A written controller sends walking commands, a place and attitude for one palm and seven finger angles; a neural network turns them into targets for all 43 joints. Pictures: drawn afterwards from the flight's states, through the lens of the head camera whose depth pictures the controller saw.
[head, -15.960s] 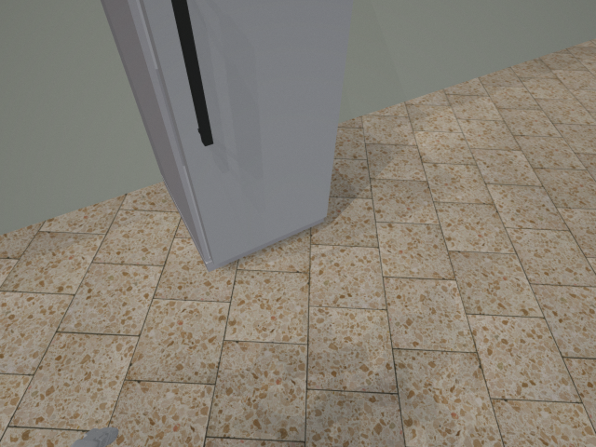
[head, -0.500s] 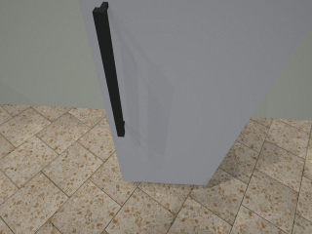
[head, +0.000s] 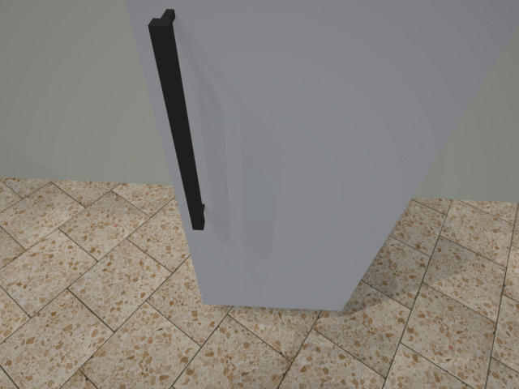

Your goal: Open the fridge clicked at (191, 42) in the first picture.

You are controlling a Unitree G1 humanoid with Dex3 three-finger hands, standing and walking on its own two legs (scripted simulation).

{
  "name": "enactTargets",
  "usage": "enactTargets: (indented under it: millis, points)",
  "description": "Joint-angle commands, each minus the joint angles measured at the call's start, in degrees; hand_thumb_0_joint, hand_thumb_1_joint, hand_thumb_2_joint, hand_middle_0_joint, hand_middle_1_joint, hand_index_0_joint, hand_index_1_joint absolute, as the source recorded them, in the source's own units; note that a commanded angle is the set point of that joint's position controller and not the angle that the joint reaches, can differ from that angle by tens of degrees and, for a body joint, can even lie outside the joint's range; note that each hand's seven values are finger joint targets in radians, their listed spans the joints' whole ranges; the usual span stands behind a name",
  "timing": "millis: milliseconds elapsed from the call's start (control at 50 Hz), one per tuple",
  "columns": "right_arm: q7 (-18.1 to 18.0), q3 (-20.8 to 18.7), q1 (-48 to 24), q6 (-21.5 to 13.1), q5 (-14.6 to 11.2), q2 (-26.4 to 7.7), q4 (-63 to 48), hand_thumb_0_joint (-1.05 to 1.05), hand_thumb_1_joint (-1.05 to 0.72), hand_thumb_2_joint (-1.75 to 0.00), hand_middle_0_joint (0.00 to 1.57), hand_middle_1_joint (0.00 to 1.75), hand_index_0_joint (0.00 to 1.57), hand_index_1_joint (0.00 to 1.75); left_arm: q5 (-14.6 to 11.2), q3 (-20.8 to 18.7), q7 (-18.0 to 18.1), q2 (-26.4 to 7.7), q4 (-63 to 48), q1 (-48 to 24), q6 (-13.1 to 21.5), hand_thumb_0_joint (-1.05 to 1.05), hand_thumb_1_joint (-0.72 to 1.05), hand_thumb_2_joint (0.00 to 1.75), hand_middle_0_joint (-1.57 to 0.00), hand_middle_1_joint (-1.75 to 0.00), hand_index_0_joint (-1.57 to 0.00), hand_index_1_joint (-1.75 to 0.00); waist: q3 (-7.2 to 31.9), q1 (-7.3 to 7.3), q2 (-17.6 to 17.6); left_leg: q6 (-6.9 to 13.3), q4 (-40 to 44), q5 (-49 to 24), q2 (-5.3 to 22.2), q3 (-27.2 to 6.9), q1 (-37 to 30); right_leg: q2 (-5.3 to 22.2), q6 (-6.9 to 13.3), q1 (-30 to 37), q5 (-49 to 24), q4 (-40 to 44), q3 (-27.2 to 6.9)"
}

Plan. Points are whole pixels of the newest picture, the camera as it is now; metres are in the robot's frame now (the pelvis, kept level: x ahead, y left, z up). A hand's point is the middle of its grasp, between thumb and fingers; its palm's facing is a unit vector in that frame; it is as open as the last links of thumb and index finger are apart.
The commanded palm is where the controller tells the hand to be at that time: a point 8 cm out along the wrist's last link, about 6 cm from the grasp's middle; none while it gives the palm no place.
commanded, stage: look again from close up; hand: left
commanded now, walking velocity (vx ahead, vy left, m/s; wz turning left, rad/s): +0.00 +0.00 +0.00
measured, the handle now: (187, 146) +0.48 +0.16 +0.11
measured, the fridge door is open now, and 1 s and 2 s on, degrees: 0 0 0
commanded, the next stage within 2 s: raise the hand to about handle height in 0.20 s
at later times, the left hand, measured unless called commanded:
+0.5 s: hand (133, 330) +0.20 +0.20 +0.00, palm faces +0.23 -0.97 -0.09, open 7.6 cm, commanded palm +0.11 +0.25 -0.04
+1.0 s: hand (115, 327) +0.19 +0.21 +0.03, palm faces +0.02 -1.00 -0.06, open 10.2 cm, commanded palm +0.15 +0.27 +0.04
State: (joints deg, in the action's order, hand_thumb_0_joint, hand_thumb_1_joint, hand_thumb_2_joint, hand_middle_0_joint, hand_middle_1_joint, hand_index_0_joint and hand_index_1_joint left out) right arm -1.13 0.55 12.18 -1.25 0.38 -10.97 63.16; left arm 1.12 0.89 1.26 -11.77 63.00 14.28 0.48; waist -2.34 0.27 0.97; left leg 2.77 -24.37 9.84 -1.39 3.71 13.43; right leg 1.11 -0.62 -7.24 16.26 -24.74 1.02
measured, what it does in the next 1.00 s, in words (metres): stands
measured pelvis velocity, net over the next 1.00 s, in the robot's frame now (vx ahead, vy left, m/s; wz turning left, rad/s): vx -0.02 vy -0.03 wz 0.03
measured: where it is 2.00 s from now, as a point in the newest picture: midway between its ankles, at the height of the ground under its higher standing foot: outside the picture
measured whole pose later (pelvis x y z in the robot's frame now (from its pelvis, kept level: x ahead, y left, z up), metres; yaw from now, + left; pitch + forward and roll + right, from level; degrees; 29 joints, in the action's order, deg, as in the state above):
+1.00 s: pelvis -0.02 -0.03 -0.05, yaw +2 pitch +6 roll -2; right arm -5.8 2.7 14.1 -14.5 -2.9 -12.6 35.3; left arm -21.6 -18.1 -24.6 -20.3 5.8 16.6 15.0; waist 4.0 0.4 -1.9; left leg 0.0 -50.3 19.3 2.2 -1.1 36.8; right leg -2.2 2.3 -28.1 26.1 -48.2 5.6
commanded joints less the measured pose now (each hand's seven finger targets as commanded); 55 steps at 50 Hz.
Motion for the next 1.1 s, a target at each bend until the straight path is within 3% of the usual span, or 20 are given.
enactTargets:
  millis: [0,260,280,300,320,340,360,380,400,460,500,520,560,620,680,720,760,920,1020,1080]
  points:
    - [-0.3,-1.7,1.1,-0.9,0.3,-8.6,-2.2,0.00,-0.90,-0.90,0.20,0.30,0.20,0.30,-0.1,-1.6,0.4,-7.5,-1.9,2.4,0.8,0.00,0.90,0.90,-0.20,-0.30,-0.20,-0.30,-0.1,0.20,-1.5,0.0,5.9,-3.1,7.8,-8.7,-3.1,4.9,2.4,-4.6,-3.0,5.0,-4.5]
    - [-0.2,-1.6,-0.2,-0.9,0.2,-10.0,-1.8,0.00,-0.90,-0.90,0.20,0.30,0.20,0.30,-0.2,-1.7,0.3,-9.4,-2.3,1.0,1.2,0.00,0.90,0.90,-0.20,-0.30,-0.20,-0.30,1.7,0.16,-0.9,-0.4,5.1,-7.2,7.8,-8.2,-4.8,5.6,2.5,-3.1,-6.5,6.0,-5.0]
    - [0.1,-1.3,-0.3,-1.2,-0.2,-7.9,-4.9,0.00,-0.90,-0.90,0.20,0.30,0.20,0.30,0.6,-1.0,3.0,-4.7,-1.5,5.7,2.1,0.00,0.90,0.90,-0.20,-0.30,-0.20,-0.30,1.5,-0.01,-2.0,-1.7,-5.8,-16.6,8.2,-5.9,-4.0,6.8,1.5,-3.8,-20.0,4.5,-5.8]
    - [-1.7,-4.1,2.0,-8.1,-3.1,-15.7,-24.1,0.00,-0.90,-0.90,0.20,0.30,0.20,0.30,-9.4,-17.3,3.1,-24.6,-85.9,-34.7,13.4,0.00,0.88,0.89,-0.20,-0.32,-0.20,-0.32,28.3,-5.37,-10.3,-2.0,-0.8,-17.4,1.2,-5.9,-20.2,0.2,2.5,-3.5,-21.0,-1.1,0.8]
    - [-4.4,-1.4,-0.8,-12.5,-3.2,-10.3,-23.3,0.00,-0.90,-0.90,0.20,0.30,0.20,0.30,-6.1,-18.8,4.8,-28.1,-84.2,-22.6,13.6,0.00,0.85,0.88,-0.20,-0.33,-0.20,-0.33,23.9,-1.71,-16.1,-3.4,0.2,-17.8,4.1,-3.9,-23.2,-0.8,2.5,-7.9,-10.3,-4.6,2.0]
    - [-4.1,-1.7,-1.6,-14.9,-2.1,-8.4,-24.1,0.00,-0.90,-0.90,0.20,0.30,0.20,0.30,-9.0,-7.5,4.1,-6.9,-72.5,5.1,8.1,0.00,0.83,0.87,-0.21,-0.34,-0.21,-0.34,18.6,-0.82,-16.0,-4.0,2.5,-15.5,5.6,-6.7,-18.9,-1.5,2.4,-12.3,-1.1,-7.7,4.9]
    - [-3.7,-2.3,-0.1,-15.2,-2.8,-8.7,-22.6,0.00,-0.90,-0.90,0.20,0.30,0.20,0.30,-10.1,-5.9,3.8,-1.4,-65.8,5.6,6.7,0.00,0.81,0.86,-0.21,-0.36,-0.21,-0.36,10.5,-3.47,-9.9,-3.0,1.3,-7.7,4.5,-7.2,-11.8,-1.4,1.7,-15.1,0.2,-7.5,4.5]
    - [-3.4,-3.3,-1.6,-15.6,-2.2,-10.5,-26.1,0.00,-0.90,-0.90,0.20,0.30,0.20,0.30,-11.0,-7.4,2.7,-3.1,-67.5,0.7,9.3,0.00,0.78,0.85,-0.21,-0.37,-0.21,-0.37,2.7,-3.58,-7.5,-2.6,-1.3,0.9,3.1,-7.7,-3.5,-1.3,1.6,-17.7,0.3,-5.3,5.1]
    - [-3.2,-4.2,-2.0,-15.1,-1.6,-11.2,-26.1,0.00,-0.90,-0.90,0.20,0.30,0.20,0.30,-11.3,-12.0,1.1,-5.6,-61.0,4.6,12.5,0.00,0.76,0.84,-0.21,-0.39,-0.21,-0.39,0.9,-3.21,-0.6,-2.7,-4.2,5.9,2.5,-7.5,2.9,-1.7,1.5,-20.8,2.0,-5.2,5.8]
    - [-1.2,-5.2,-5.2,-14.7,-0.9,-10.5,-30.0,0.00,-0.90,-0.90,0.20,0.30,0.20,0.30,-15.1,-12.6,-10.1,-0.6,-47.8,19.3,25.2,0.00,0.69,0.81,-0.22,-0.43,-0.22,-0.43,2.3,1.57,11.7,-3.6,-15.4,5.8,1.4,-5.0,16.5,-2.4,1.9,-29.3,6.5,-14.0,5.5]
    - [0.2,-5.9,-7.0,-15.1,-1.6,-11.0,-33.6,0.00,-0.90,-0.90,0.20,0.30,0.20,0.30,-17.8,-15.0,-19.2,-3.8,-47.3,19.6,32.8,0.00,0.64,0.79,-0.22,-0.47,-0.22,-0.47,5.9,2.31,10.3,-3.8,-21.1,8.9,0.8,-4.0,22.7,-1.2,2.1,-31.7,9.8,-17.6,2.4]
    - [0.6,-6.2,-6.2,-15.2,-2.4,-11.6,-35.4,0.00,-0.90,-0.90,0.20,0.30,0.20,0.30,-18.8,-19.6,-23.1,-8.5,-45.8,19.8,33.9,0.00,0.62,0.78,-0.22,-0.48,-0.22,-0.48,7.5,3.25,5.1,-3.6,-22.9,7.8,0.6,-3.5,23.1,-0.7,2.7,-30.2,8.4,-18.6,0.2]
    - [-0.1,-5.9,-8.0,-14.8,-3.0,-12.0,-40.6,0.00,-0.90,-0.90,0.20,0.30,0.20,0.30,-21.4,-22.1,-26.5,-12.2,-55.0,14.5,31.0,0.00,0.57,0.76,-0.22,-0.51,-0.22,-0.51,14.3,3.94,-0.1,-2.5,-23.4,9.3,0.0,-2.2,22.4,-0.4,2.1,-28.3,10.7,-18.6,-1.3]
    - [-2.2,-5.0,-5.3,-14.1,-3.1,-11.1,-42.8,0.00,-0.90,-0.90,0.20,0.30,0.20,0.30,-24.2,-24.8,-24.3,-15.0,-66.4,5.8,26.8,0.00,0.50,0.73,-0.23,-0.55,-0.23,-0.55,15.7,2.15,-2.0,-1.6,-24.1,13.0,0.9,-3.3,21.5,-1.0,0.9,-30.0,17.8,-16.2,-3.6]
    - [-3.7,-4.1,-2.5,-14.8,-2.5,-9.9,-41.4,0.00,-0.90,-0.90,0.20,0.30,0.20,0.30,-22.0,-22.0,-20.0,-14.6,-78.8,-3.2,29.2,0.00,0.43,0.70,-0.23,-0.60,-0.23,-0.60,16.5,-0.87,-7.2,-0.7,-24.7,10.6,1.9,-4.5,17.1,-1.2,1.2,-30.8,14.3,-15.6,-4.2]
    - [-4.3,-3.3,-1.1,-15.6,-2.1,-10.3,-39.7,0.00,-0.90,-0.90,0.20,0.30,0.20,0.30,-20.7,-18.9,-19.2,-14.2,-81.0,-7.3,30.5,0.00,0.39,0.68,-0.24,-0.63,-0.24,-0.63,14.9,-3.16,-6.5,-0.3,-25.0,9.6,2.4,-5.8,16.4,-2.0,1.4,-31.7,10.8,-16.7,-3.0]
    - [-4.9,-3.0,-0.9,-16.3,-2.5,-10.4,-37.7,0.00,-0.90,-0.90,0.20,0.30,0.20,0.30,-20.5,-18.6,-20.6,-14.4,-76.3,-5.4,29.8,0.00,0.34,0.66,-0.24,-0.66,-0.24,-0.66,12.7,-3.63,-6.2,-0.4,-24.9,9.1,2.5,-6.1,16.7,-1.9,1.2,-31.5,9.1,-15.5,-3.3]
    - [-5.6,-2.0,-3.1,-16.9,-3.3,-10.5,-37.4,0.00,-0.90,-0.90,0.20,0.30,0.20,0.30,-24.8,-27.2,-25.9,-19.8,-67.1,-0.1,17.2,0.00,0.15,0.58,-0.25,-0.78,-0.25,-0.78,15.6,1.63,-4.2,-0.8,-20.1,1.9,2.1,-6.3,14.1,-0.2,-0.1,-19.3,-1.3,-11.2,-4.3]
    - [-4.3,-2.4,-2.6,-18.0,-3.2,-10.2,-38.0,0.00,-0.90,-0.90,0.20,0.30,0.20,0.30,-25.8,-28.1,-23.9,-18.1,-70.1,2.4,17.0,0.00,0.04,0.53,-0.26,-0.86,-0.26,-0.86,16.5,2.58,-0.9,-0.9,-17.1,-2.8,2.0,-6.0,9.9,-1.5,-0.1,-17.2,-9.6,-11.9,-0.6]
    - [-4.1,-2.4,-1.8,-18.1,-3.5,-10.7,-37.8,0.00,-0.90,-0.90,0.20,0.30,0.20,0.30,-25.2,-26.8,-23.8,-17.5,-71.0,1.2,16.5,0.00,-0.03,0.50,-0.27,-0.90,-0.27,-0.90,15.1,1.58,-1.9,-0.8,-15.3,-1.8,1.9,-5.4,8.2,-2.0,0.2,-19.0,-7.5,-11.1,0.8]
